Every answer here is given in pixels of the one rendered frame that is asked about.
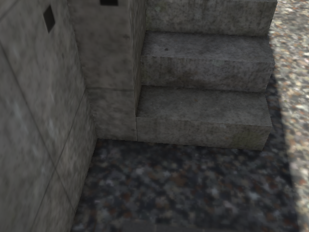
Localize stairs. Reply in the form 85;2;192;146
135;0;278;151

